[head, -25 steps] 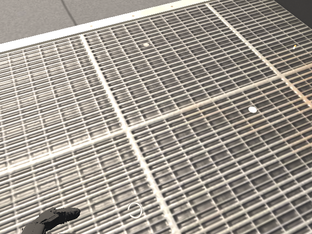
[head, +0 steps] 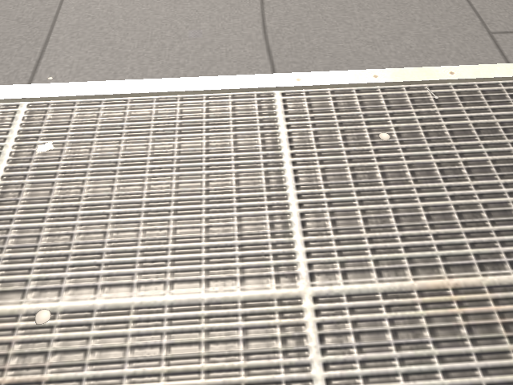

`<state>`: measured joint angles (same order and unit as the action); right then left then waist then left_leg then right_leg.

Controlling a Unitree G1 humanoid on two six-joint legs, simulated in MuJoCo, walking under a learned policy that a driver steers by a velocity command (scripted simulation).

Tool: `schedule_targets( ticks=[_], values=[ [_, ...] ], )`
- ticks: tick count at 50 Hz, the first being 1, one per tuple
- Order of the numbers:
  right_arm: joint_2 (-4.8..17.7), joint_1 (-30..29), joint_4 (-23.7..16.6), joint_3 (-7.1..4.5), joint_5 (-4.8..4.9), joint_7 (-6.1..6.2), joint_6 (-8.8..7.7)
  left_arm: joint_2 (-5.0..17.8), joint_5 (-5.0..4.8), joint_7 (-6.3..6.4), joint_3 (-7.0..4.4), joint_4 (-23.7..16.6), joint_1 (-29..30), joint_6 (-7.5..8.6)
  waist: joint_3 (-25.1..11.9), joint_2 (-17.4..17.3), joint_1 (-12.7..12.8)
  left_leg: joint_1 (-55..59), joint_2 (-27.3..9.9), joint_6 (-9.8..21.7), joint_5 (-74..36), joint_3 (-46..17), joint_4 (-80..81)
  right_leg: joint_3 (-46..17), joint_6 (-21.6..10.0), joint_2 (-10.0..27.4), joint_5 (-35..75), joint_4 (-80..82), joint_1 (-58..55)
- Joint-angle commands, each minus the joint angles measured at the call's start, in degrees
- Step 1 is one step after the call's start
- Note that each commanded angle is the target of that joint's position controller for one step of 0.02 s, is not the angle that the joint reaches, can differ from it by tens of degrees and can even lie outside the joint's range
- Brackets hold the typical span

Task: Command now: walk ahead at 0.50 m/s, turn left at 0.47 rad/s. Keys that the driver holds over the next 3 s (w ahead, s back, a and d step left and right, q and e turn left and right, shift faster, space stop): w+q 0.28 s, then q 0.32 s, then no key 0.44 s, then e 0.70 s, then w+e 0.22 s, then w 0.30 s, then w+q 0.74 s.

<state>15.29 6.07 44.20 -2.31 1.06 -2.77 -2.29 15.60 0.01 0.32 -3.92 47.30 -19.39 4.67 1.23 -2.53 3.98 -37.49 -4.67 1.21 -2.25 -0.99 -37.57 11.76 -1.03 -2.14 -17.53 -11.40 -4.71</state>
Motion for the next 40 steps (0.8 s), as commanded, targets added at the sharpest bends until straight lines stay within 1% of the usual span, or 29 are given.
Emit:
schedule_targets(
  ticks=[1, 3, 4, 5, 6, 7, 8, 9, 10, 11, 12, 15, 17, 19, 21, 23, 25, 26, 27, 28, 29, 30, 31, 32, 33, 34, 35, 38, 40],
  values=[
    [3.88, -7.19, -7.18, -0.83, 0.12, -1.16, -0.88, 10.38, -0.72, 0.68, -2.69, -1.85, -0.18, -0.80, 3.71, 5.42, -0.34, -2.31, 1.22, 2.36, 6.10, 3.08, 2.49, -2.76, -6.81, 18.56, 36.16, -1.99, -2.12],
    [6.03, -2.53, -7.21, -2.08, 0.15, -1.33, -0.54, 12.08, -0.84, 1.34, -3.11, -2.22, 0.93, -1.79, -0.85, 7.92, -3.62, 6.23, 5.33, 4.67, 12.13, 6.84, 1.87, -1.13, -5.31, 18.26, 56.31, -11.63, -3.19],
    [8.28, 4.62, -5.72, -3.46, 0.31, -1.06, -0.44, 12.40, -0.90, 1.66, -3.09, -2.49, 1.76, -2.35, -4.85, 7.71, -7.77, 15.90, 7.82, 6.37, 11.85, 7.80, 3.70, 0.17, -4.01, 16.89, 60.65, -21.55, -0.88],
    [12.04, 14.18, -3.46, -5.46, 0.39, -0.16, -0.16, 11.87, -0.79, 2.04, -2.68, -3.06, 1.90, -2.30, -9.84, 5.42, -12.51, 32.10, 7.73, 8.87, 8.98, 4.03, 6.58, 0.91, -1.75, 14.58, 52.86, -35.52, 8.58],
    [18.73, 18.44, -2.90, -7.13, 0.49, 1.05, 0.22, 5.40, 1.05, 1.43, -0.62, -5.82, -2.20, -1.08, -15.40, -8.12, -9.83, 53.74, -7.08, 17.57, 12.01, -22.66, 7.54, 0.09, 2.20, 6.66, 12.33, -57.22, 33.51],
    [17.92, 18.05, -4.62, -6.31, 0.36, 0.90, -0.43, 4.37, 0.49, 0.52, 0.46, -6.74, -1.04, 1.35, -23.90, -8.19, -9.31, 61.84, -14.94, 24.36, 17.86, -47.95, 17.63, -13.37, 2.82, -1.37, -17.07, -68.21, 45.14],
    [13.80, 17.24, -4.42, -5.11, -0.14, 0.76, -0.90, 8.35, -1.87, -0.39, -0.63, -8.31, 5.38, 2.88, -18.57, -3.63, -11.53, 59.14, -13.34, 20.86, 18.08, -40.69, 19.86, -18.14, 1.52, 2.38, -13.38, -69.41, 51.28],
    [11.73, 14.62, -4.51, -4.59, 0.04, 0.84, -1.25, 8.12, -2.29, -0.52, -0.35, -9.17, 7.80, 3.70, -11.69, -1.32, -10.00, 50.97, -10.91, 18.55, 15.19, -32.32, 20.01, -17.16, 0.40, 4.85, -8.44, -65.24, 51.70],
    [10.06, 10.61, -5.17, -4.08, 0.14, 0.95, -1.30, 7.87, -0.97, -0.08, -0.49, -8.69, 8.10, 3.89, -7.05, 2.16, -7.20, 41.96, -8.38, 16.60, 10.10, -26.33, 20.55, -16.65, 0.53, 7.08, -4.90, -59.65, 48.81],
    [8.08, 7.69, -6.19, -3.41, -0.30, 1.16, -1.32, 8.65, 0.12, 0.24, -1.08, -8.33, 7.52, 3.39, -4.94, 1.38, -5.06, 35.28, -6.50, 15.68, 4.60, -22.27, 21.79, -16.64, 0.98, 8.57, -2.47, -55.72, 44.48],
    [7.69, 6.31, -7.08, -3.22, -0.75, 1.36, -1.28, 8.53, 0.45, 0.17, -1.26, -8.30, 6.58, 2.60, -4.28, 0.10, -3.61, 30.98, -5.35, 15.69, 1.79, -20.89, 23.14, -16.65, 1.61, 8.93, -1.06, -54.08, 41.25],
    [9.67, 6.47, -7.17, -3.83, -0.71, 2.26, -1.54, 6.44, 1.00, 0.42, -0.85, -8.91, 7.00, 1.01, -2.68, -0.04, -2.65, 23.99, -3.43, 16.01, -9.20, -15.72, 24.28, -14.68, 4.36, 7.92, 2.93, -46.91, 38.92],
    [10.92, 7.19, -6.61, -4.29, -0.53, 3.16, -0.99, 5.07, 1.33, 0.66, -0.27, -10.14, 11.04, 0.82, -1.54, -0.40, -3.49, 20.76, -0.57, 13.62, -17.41, -11.21, 22.13, -13.48, 5.51, 5.79, 9.12, -37.76, 36.87],
    [11.18, 9.02, -5.97, -4.54, -0.04, 3.87, 0.08, 3.79, 1.11, 0.33, 0.29, -10.82, 14.68, 1.03, -3.10, -2.05, -5.37, 19.85, 1.97, 10.84, -17.18, -9.30, 19.59, -12.70, 5.64, 2.69, 17.31, -28.62, 32.46],
    [11.18, 11.03, -5.33, -4.60, 0.26, 4.36, 1.15, 4.37, 0.29, -0.26, 0.18, -11.52, 17.49, 1.01, -4.45, -3.25, -6.74, 21.59, 1.59, 9.40, -12.16, -11.88, 17.71, -13.27, 5.65, 0.47, 21.47, -23.04, 30.28],
    [10.57, 11.50, -5.21, -4.54, 0.38, 4.71, 1.89, 5.92, 0.09, -0.66, -0.36, -11.92, 18.16, 0.92, -4.90, -3.87, -6.51, 24.74, 0.36, 8.47, -7.92, -16.25, 14.58, -15.46, 4.94, -0.06, 20.11, -19.12, 29.52],
    [9.84, 9.73, -6.10, -4.48, 0.13, 5.11, 2.24, 7.73, 0.36, -0.87, -1.21, -11.46, 15.77, 1.26, -5.39, -4.95, -4.71, 27.69, -0.49, 7.28, -6.51, -20.65, 9.77, -17.14, 3.26, 0.44, 17.62, -16.53, 27.88],
    [9.18, 7.71, -6.96, -4.30, 0.20, 5.18, 2.30, 8.08, 0.70, -0.81, -1.50, -10.76, 12.92, 1.62, -6.03, -4.93, -2.72, 27.51, 0.75, 5.89, -4.83, -21.01, 6.02, -16.59, 2.08, 1.22, 20.71, -13.30, 24.21],
    [6.96, 7.68, -7.95, -3.62, -0.13, 5.05, 2.10, 9.53, 1.59, -0.46, -1.85, -10.55, 10.06, 1.98, -9.45, -2.47, -1.62, 25.72, 4.13, 3.72, -0.58, -19.26, -1.48, -18.39, -0.24, 5.38, 29.08, -11.38, 16.13],
    [3.24, 12.11, -8.82, -2.45, -1.51, 4.90, 1.93, 12.49, 2.59, 0.14, -2.13, -11.09, 7.28, 1.76, -15.98, 9.18, -3.08, 16.36, 9.81, 0.69, 26.42, -13.35, -16.92, -29.04, -4.90, 18.15, 52.35, -15.47, 1.33],
    [4.83, 22.00, -8.58, -2.25, -0.08, 4.46, 1.90, 12.66, 2.51, -0.03, -2.30, -10.03, 5.53, 0.51, -22.91, 22.40, -6.60, 5.14, 12.88, -1.67, 46.19, -10.08, -29.68, -47.83, -16.03, 30.31, 49.54, -13.93, -8.56],
    [10.55, 22.29, -6.45, -3.63, 0.36, 4.47, 2.58, 9.33, 1.05, -0.04, -1.71, -11.63, 8.57, -0.31, -20.16, 14.66, -5.91, 2.36, 8.27, -3.68, 41.12, -10.31, -36.05, -47.96, -15.84, 28.51, 34.70, -11.65, -3.89],
    [12.61, 15.51, -7.03, -4.36, 0.41, 4.74, 3.65, 6.43, 1.02, 0.26, -0.81, -12.40, 10.20, -1.07, -14.55, 10.12, -3.78, 0.88, 6.90, -4.96, 36.48, -8.02, -38.27, -39.66, -13.14, 23.85, 26.20, -10.84, 1.13],
    [11.97, 12.68, -7.31, -4.44, 0.27, 5.16, 4.83, 5.35, 1.32, 0.31, -0.14, -12.31, 12.29, -1.87, -10.94, 7.17, -3.97, 1.61, 5.79, -5.65, 33.77, -6.85, -37.30, -34.28, -11.60, 20.43, 20.71, -9.30, 7.26],
    [11.16, 11.12, -8.06, -4.40, -0.06, 5.45, 5.61, 5.38, 1.26, 0.35, 0.08, -12.06, 14.24, -2.39, -7.58, 7.71, -4.53, 2.95, 4.73, -5.89, 32.05, -6.49, -35.27, -31.08, -11.32, 18.40, 17.34, -7.66, 12.91],
    [9.07, 11.22, -8.26, -3.87, -0.03, 5.37, 5.98, 6.31, 1.63, 0.40, -0.06, -11.60, 15.05, -2.71, -5.47, 9.34, -5.26, 6.64, 4.68, -5.90, 30.57, -4.86, -32.26, -26.98, -10.80, 15.92, 16.71, -5.77, 18.12],
    [7.24, 11.77, -8.21, -3.37, -0.15, 5.35, 5.96, 6.35, 1.80, 0.39, -0.15, -11.16, 15.32, -2.76, -5.03, 10.25, -5.54, 9.09, 4.98, -5.86, 29.74, -3.53, -28.51, -24.09, -10.88, 14.35, 17.60, -4.94, 19.94],
    [4.87, 11.09, -8.16, -2.28, -0.99, 5.15, 5.23, 6.53, 1.20, 0.30, -0.31, -9.99, 15.54, -2.81, -7.72, 10.58, -5.22, 14.61, 4.15, -5.41, 28.68, -1.99, -16.77, -20.92, -12.55, 14.84, 24.47, -5.73, 18.66],
    [4.95, 9.42, -8.33, -1.94, -1.05, 4.70, 5.00, 7.45, 0.63, 0.17, -0.59, -9.22, 15.15, -3.15, -9.02, 11.10, -4.18, 17.77, 3.57, -4.74, 25.63, -1.32, -9.96, -21.00, -13.20, 15.86, 23.69, -5.90, 17.54]
  ],
)
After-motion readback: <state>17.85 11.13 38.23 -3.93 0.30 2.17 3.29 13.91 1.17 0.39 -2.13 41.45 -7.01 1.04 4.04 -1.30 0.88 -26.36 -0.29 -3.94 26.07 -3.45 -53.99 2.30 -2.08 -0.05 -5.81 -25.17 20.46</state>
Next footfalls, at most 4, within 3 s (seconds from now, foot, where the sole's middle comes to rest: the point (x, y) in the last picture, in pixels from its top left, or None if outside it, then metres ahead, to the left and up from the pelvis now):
0.10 left None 0.23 0.12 -0.77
0.54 right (290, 373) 0.51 -0.01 -0.77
0.92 left None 0.35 0.18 -0.77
1.72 left None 0.42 0.21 -0.77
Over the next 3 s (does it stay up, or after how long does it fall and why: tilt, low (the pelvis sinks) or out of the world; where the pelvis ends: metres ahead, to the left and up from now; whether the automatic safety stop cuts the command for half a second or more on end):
stays up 0.89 0.03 0.01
